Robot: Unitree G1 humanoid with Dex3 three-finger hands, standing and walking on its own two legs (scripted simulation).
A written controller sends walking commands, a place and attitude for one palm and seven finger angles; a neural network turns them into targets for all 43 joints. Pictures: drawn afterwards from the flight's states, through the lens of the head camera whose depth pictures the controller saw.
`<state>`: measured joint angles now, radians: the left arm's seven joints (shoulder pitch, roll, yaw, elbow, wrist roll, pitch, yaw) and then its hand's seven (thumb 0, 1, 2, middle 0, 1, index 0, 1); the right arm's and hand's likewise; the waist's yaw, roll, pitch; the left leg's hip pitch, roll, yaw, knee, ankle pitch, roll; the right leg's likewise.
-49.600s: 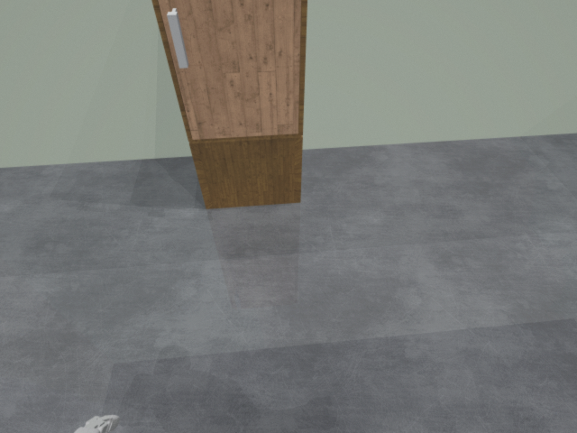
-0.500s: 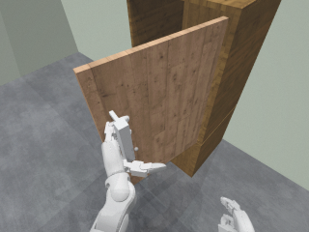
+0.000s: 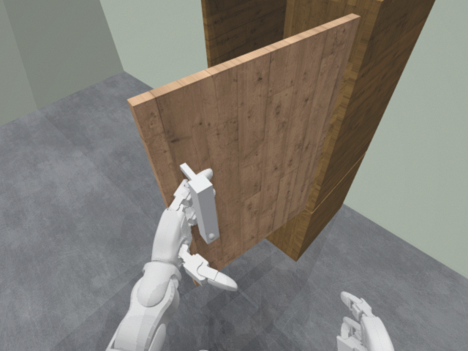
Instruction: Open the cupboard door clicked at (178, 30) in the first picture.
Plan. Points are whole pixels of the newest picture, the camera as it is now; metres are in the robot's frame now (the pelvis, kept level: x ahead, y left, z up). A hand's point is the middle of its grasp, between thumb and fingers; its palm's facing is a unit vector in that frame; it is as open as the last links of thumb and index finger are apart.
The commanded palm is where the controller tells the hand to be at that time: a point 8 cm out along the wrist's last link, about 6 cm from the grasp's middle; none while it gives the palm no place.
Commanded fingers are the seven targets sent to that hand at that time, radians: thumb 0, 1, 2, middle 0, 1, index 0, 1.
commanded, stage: slide the hand sideways off the handle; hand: left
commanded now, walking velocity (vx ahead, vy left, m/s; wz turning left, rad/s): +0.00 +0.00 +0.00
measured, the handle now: (198, 204) +0.34 +0.09 +0.08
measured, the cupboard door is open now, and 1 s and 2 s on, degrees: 80 79 79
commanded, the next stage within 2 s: draw the hand back to the body in 0.92 s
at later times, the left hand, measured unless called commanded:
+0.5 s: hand (189, 257) +0.24 +0.09 +0.08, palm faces -0.03 -1.00 -0.04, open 16.0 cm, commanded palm +0.21 +0.15 +0.08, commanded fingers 0.00 -0.50 0.30 -0.15 -0.30 -0.15 -0.30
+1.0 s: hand (148, 281) +0.21 +0.14 +0.08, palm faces -0.02 -1.00 -0.04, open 16.3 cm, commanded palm +0.18 +0.19 +0.08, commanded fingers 0.00 -0.50 0.30 -0.15 -0.30 -0.15 -0.30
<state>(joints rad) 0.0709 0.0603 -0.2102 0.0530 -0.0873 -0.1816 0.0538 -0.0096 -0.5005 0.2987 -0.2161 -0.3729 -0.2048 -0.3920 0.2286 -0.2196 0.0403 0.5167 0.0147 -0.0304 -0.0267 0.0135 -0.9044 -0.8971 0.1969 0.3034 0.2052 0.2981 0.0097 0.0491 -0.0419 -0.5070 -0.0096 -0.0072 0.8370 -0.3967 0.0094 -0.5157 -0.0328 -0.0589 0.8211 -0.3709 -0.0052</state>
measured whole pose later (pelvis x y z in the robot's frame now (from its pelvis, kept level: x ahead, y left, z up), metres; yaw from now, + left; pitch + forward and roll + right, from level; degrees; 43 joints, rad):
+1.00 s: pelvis +0.02 -0.01 -0.02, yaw +0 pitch +8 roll -1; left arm 0.56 0.19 0.06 -0.29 -0.25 -0.28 -0.20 -0.01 -0.50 0.30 -0.15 -0.30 -0.15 -0.30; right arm 0.26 -0.24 0.02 0.45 0.03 -0.13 -0.06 0.02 -0.90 -0.90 0.20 0.30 0.21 0.30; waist 0.02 0.05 -0.10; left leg -0.61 0.02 -0.04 0.96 -0.48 -0.01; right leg -0.61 -0.01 -0.09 0.93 -0.45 -0.02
